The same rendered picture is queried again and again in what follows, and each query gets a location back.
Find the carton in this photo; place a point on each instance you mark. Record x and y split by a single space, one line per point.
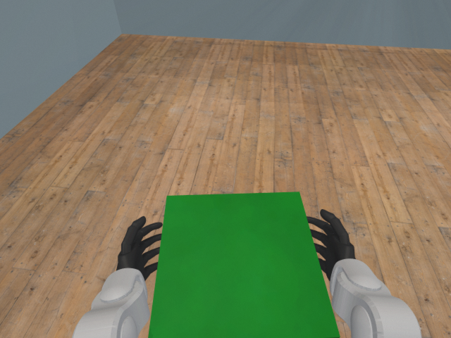
239 266

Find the right robot hand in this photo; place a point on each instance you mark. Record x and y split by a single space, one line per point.
336 240

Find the left robot hand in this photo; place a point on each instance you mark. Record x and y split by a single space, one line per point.
132 247

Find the robot right forearm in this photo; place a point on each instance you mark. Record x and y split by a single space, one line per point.
366 304

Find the robot left forearm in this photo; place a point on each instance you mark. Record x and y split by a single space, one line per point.
120 309

